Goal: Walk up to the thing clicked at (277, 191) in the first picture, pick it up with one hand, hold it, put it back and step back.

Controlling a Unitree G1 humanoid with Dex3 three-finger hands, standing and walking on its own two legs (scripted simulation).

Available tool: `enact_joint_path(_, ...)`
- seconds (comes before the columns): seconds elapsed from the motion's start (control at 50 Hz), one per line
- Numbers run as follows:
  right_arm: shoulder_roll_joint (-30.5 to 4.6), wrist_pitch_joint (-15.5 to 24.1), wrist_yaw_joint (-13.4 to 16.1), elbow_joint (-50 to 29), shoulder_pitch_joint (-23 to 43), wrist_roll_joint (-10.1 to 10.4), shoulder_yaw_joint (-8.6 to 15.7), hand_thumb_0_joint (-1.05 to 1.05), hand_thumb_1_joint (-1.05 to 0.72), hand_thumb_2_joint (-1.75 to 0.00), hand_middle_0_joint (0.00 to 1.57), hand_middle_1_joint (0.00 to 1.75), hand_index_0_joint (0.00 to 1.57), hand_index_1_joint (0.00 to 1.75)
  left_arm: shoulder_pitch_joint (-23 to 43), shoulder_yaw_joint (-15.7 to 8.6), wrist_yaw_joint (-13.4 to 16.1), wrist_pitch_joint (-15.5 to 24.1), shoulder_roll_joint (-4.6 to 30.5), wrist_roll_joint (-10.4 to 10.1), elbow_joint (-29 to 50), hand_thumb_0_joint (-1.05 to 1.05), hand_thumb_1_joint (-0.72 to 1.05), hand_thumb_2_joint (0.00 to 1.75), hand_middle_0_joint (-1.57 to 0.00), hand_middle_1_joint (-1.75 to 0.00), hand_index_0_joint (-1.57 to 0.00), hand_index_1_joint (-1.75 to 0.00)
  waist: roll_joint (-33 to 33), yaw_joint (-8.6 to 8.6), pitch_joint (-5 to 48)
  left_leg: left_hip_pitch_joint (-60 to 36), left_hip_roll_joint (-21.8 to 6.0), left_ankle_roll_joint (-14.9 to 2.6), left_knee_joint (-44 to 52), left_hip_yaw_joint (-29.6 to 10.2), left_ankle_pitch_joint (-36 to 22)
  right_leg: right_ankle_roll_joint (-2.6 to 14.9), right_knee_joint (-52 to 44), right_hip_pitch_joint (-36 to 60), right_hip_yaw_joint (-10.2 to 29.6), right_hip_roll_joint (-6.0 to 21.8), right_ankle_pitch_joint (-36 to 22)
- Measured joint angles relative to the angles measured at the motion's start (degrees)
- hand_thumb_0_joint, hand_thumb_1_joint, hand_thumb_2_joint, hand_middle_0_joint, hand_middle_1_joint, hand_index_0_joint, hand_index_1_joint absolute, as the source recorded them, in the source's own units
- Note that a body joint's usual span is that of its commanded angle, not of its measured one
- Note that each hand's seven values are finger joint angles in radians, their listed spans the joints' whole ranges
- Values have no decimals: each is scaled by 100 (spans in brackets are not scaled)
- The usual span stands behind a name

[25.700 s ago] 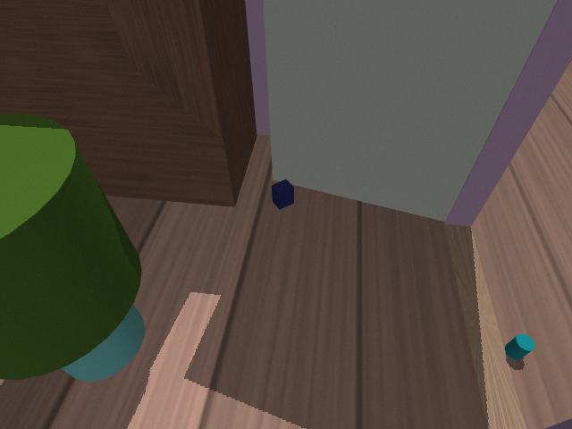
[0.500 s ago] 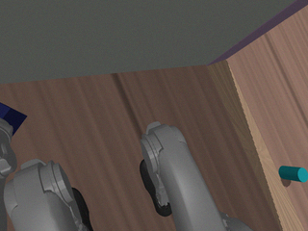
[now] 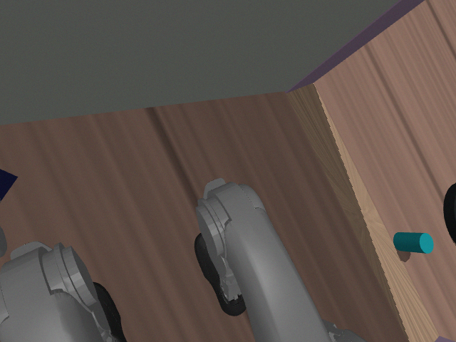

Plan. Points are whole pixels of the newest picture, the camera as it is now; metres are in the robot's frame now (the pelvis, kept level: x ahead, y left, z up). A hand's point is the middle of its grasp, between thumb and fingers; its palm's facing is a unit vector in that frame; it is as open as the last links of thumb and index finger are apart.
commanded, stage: open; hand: left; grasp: from above
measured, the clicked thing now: out of the picture +0.44 +0.31 -0.26
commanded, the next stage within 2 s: withdraw in 0.72 s
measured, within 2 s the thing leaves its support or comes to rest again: neither
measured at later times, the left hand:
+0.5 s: hand out of the picture +0.43 +0.32 -0.21, palm faces -0.24 -0.36 -0.90, open 12.3 cm
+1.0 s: hand out of the picture +0.43 +0.32 -0.21, palm faces -0.24 -0.36 -0.90, open 12.7 cm
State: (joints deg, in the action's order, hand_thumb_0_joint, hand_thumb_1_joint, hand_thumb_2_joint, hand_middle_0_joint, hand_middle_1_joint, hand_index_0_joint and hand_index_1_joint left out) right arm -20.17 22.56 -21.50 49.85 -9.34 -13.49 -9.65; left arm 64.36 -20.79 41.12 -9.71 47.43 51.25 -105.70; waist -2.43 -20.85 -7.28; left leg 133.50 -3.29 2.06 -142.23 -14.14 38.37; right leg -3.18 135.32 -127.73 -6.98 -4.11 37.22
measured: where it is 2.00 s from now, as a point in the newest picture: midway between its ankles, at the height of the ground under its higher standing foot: (173, 315)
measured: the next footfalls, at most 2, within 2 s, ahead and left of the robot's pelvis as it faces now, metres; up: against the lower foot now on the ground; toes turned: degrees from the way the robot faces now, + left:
none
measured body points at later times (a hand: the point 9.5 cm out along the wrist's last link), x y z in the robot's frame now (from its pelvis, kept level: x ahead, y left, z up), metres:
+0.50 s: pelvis +0.00 +0.00 +0.00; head +0.26 +0.08 +0.36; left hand +0.44 +0.33 -0.16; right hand +0.01 -0.26 -0.07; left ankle +0.08 +0.14 -0.28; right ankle +0.11 -0.12 -0.28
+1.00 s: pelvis +0.00 +0.00 +0.01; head +0.26 +0.08 +0.36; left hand +0.44 +0.33 -0.15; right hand +0.00 -0.25 -0.06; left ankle +0.08 +0.14 -0.28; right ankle +0.11 -0.12 -0.28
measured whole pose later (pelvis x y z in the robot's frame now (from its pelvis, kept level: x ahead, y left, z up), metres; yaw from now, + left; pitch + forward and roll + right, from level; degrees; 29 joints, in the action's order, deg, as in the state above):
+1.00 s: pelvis +0.00 +0.00 +0.01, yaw +0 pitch +28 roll -11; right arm -20.1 23.2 -21.6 49.5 -9.6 -12.4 -9.6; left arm 62.2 -18.5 38.5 -10.6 46.6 49.5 -99.7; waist -2.9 -20.2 -7.3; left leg 132.7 -3.1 2.2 -141.3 -14.4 38.4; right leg -2.9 134.1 -126.6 -7.4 -3.9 37.3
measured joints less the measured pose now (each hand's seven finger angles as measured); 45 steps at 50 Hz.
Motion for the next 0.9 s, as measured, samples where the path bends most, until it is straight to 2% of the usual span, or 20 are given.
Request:
enact_joint_path(0.1,15,57,-31,1,50,4,-29,1,-91,-90,19,30,20,30,21,0,60,-5,49,-20,21,-1,-10,55,-61,-52,-60,-52,-35,-7,-26,-16,5,4,-1,-21,2,8,-14,28,-19,0,-1)
enact_joint_path(0.18,11,60,-52,-7,62,8,-4,0,-91,-90,19,30,20,30,21,-92,68,-29,88,-49,47,-1,-14,58,-57,-55,-56,-55,-30,-12,-14,-12,14,7,4,-29,11,10,-25,37,-28,9,15)
enact_joint_path(0.32,-25,79,-79,-16,85,12,-16,0,-91,-90,19,30,20,30,56,90,-41,-105,79,-89,104,-1,-19,64,-50,-60,-49,-61,-56,-17,-45,-24,22,7,10,-30,19,9,-31,56,-31,17,30)
enact_joint_path(0.38,-33,85,-85,-25,71,42,-6,0,-91,-90,19,30,20,30,-7,12,-16,-99,53,-103,193,-1,-21,66,-48,-62,-47,-63,-56,3,-50,-34,15,16,16,-41,27,17,-43,60,-41,11,27)
enact_joint_path(0.44,-38,77,-91,-30,61,49,-13,0,-91,-90,19,30,20,30,-30,105,-8,-116,36,-125,223,-1,-22,68,-46,-64,-45,-65,-69,7,-50,-48,18,26,26,-40,26,25,-43,66,-41,17,27)
enact_joint_path(0.6,-46,71,-67,-38,67,56,-16,0,-90,-90,19,30,20,30,-25,78,-47,-131,80,-187,230,-1,-26,74,-41,-69,-39,-70,-64,6,-74,-59,22,37,55,-43,7,39,-64,69,-48,22,10)
enact_joint_path(0.64,-49,72,-57,-42,62,59,-24,0,-90,-90,19,30,20,30,-18,143,-76,-141,74,-215,238,-1,-26,75,-40,-70,-39,-71,-66,8,-70,-55,16,36,60,-38,4,38,-68,61,-44,19,3)
enact_joint_path(0.9,-28,70,-21,-58,42,62,-64,0,-90,-90,19,29,20,30,-25,150,-101,-118,93,-178,207,-1,-27,81,-37,-75,-36,-76,-80,-11,-70,-74,19,15,71,-46,-10,22,-103,104,-54,17,-11)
